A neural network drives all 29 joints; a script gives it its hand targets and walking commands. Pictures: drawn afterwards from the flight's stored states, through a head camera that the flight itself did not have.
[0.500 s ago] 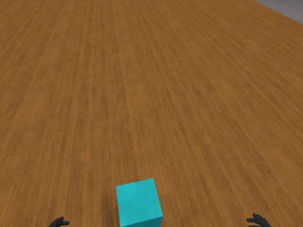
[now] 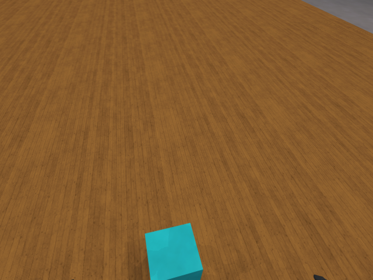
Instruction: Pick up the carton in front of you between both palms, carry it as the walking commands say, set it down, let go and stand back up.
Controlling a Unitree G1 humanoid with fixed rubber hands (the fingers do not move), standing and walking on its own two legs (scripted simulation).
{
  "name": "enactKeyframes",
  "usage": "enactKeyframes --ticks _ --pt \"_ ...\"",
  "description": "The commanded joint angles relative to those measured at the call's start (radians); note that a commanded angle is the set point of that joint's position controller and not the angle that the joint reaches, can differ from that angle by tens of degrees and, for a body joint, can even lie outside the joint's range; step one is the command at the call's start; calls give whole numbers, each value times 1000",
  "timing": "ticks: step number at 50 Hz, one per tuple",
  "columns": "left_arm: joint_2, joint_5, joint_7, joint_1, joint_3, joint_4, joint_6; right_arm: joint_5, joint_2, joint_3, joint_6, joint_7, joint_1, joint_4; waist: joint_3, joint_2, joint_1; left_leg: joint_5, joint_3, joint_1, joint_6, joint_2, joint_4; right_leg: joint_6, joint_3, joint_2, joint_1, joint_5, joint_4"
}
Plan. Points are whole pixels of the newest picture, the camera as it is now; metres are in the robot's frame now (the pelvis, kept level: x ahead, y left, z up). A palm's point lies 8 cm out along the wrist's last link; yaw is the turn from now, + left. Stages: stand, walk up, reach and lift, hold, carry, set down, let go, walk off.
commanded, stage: stand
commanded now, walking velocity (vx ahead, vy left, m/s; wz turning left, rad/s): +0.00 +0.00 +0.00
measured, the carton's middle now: (172, 260) +0.39 +0.06 -0.65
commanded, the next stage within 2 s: none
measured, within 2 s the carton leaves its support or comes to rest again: neither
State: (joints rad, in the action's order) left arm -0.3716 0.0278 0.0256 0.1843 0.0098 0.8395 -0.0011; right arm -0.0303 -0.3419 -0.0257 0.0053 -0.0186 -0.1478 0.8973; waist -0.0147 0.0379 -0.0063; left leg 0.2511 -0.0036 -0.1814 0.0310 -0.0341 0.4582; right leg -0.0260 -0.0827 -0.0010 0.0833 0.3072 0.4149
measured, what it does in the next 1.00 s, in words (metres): stands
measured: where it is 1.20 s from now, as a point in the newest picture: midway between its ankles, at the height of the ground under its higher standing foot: outside the picture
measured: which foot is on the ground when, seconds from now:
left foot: down 0.00-1.00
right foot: down 0.00-1.00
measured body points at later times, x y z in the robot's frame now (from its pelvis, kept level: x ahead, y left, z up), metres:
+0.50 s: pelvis -0.02 +0.00 +0.00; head -0.02 +0.01 +0.45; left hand +0.08 +0.30 -0.12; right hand +0.09 -0.32 -0.10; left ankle +0.00 +0.10 -0.74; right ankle -0.05 -0.14 -0.74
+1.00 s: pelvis -0.02 +0.00 +0.01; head -0.02 +0.01 +0.46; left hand +0.07 +0.31 -0.12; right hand +0.08 -0.32 -0.10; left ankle +0.00 +0.10 -0.74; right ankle -0.05 -0.14 -0.74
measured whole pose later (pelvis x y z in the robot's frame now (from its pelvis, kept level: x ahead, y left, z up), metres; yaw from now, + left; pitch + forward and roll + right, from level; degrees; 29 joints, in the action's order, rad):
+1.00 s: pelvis -0.02 +0.00 +0.01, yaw +1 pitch -3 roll +0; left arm -0.40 0.02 0.01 0.15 -0.01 1.00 -0.01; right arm -0.01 -0.38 0.00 0.01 -0.01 -0.10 1.06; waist -0.04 0.02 -0.01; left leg 0.18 -0.02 -0.15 0.02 -0.03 0.37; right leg -0.02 -0.06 0.00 0.05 0.24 0.33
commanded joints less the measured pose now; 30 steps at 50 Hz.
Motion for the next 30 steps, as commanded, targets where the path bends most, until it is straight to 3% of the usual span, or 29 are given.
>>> enactKeyframes --ticks 1,30 --pt "-145 -1 3 -24 30 -37 -13 2 -172 -36 12 -3 37 -34 32 -34 0 -260 -112 69 -3 124 -72 29 -47 -81 60 -232 -58" --pt "-177 -6 -5 -49 17 91 -16 15 -210 -17 13 4 67 92 4 -36 1 -190 -130 83 0 136 -130 40 -53 -96 53 -177 -125"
